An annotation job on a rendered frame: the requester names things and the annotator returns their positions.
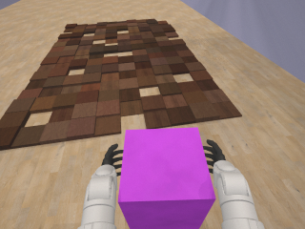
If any carton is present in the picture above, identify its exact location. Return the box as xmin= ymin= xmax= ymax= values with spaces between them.
xmin=117 ymin=127 xmax=216 ymax=229

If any left robot hand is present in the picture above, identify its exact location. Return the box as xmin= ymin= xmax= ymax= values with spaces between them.
xmin=101 ymin=143 xmax=124 ymax=177

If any right robot hand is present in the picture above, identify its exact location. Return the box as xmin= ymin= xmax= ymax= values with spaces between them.
xmin=203 ymin=139 xmax=226 ymax=174

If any right robot forearm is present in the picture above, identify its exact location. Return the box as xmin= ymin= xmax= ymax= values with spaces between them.
xmin=213 ymin=160 xmax=265 ymax=229

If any left robot forearm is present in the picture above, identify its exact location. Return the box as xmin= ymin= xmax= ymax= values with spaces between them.
xmin=77 ymin=164 xmax=118 ymax=229

